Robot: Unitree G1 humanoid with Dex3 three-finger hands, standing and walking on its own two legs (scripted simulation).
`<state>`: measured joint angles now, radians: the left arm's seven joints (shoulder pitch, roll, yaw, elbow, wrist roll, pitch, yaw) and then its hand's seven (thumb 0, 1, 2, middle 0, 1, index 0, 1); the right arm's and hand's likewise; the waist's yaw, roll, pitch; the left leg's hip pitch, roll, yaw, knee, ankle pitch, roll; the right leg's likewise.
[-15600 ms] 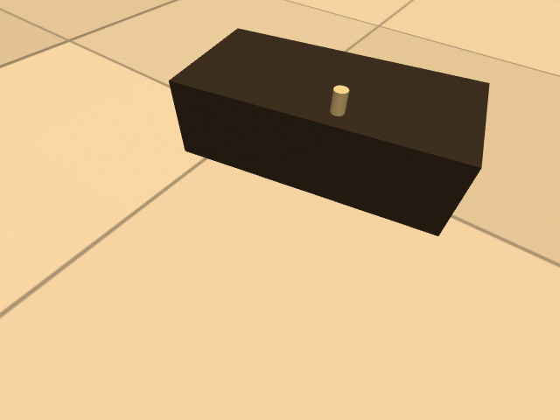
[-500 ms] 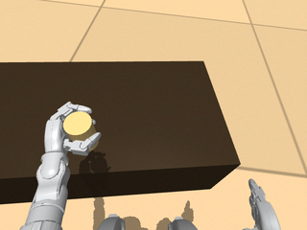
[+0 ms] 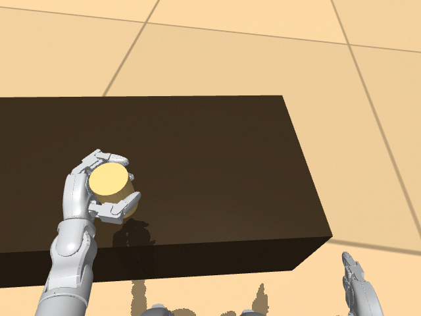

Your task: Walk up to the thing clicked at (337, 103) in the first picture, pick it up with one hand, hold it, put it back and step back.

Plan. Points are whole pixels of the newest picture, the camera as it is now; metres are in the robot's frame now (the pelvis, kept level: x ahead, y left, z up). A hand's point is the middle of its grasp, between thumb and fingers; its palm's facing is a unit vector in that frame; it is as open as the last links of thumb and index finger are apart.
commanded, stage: hold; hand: left
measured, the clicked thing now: (115, 192) +0.34 +0.17 +0.04
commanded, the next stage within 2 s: none
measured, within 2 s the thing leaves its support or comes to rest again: neither
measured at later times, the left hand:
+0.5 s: hand (113, 191) +0.32 +0.17 +0.07, palm faces +0.12 -0.99 +0.00, open 8.9 cm
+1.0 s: hand (113, 190) +0.32 +0.17 +0.07, palm faces +0.12 -0.99 +0.01, open 8.9 cm
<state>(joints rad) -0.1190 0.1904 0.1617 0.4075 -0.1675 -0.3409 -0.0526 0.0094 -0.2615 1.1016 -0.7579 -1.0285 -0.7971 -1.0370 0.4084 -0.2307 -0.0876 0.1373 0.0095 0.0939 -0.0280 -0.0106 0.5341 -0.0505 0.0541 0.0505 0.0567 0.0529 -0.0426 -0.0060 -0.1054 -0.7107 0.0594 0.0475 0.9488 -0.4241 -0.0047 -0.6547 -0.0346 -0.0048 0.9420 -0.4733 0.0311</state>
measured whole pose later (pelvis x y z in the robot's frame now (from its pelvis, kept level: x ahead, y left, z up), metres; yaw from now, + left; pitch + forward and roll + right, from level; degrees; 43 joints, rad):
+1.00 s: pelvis +0.00 +0.00 +0.01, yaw +0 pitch +8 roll +0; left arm -0.06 0.17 0.14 0.34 -0.17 -0.31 -0.04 0.01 -0.26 1.10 -0.76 -1.03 -0.80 -1.04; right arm 0.36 -0.23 -0.10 0.26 0.02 0.05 -0.03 -0.01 0.54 -0.05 0.05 0.05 0.06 0.05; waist -0.03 0.00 -0.09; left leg -0.61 0.05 0.05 0.87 -0.39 -0.01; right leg -0.55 -0.04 -0.01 0.86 -0.45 0.03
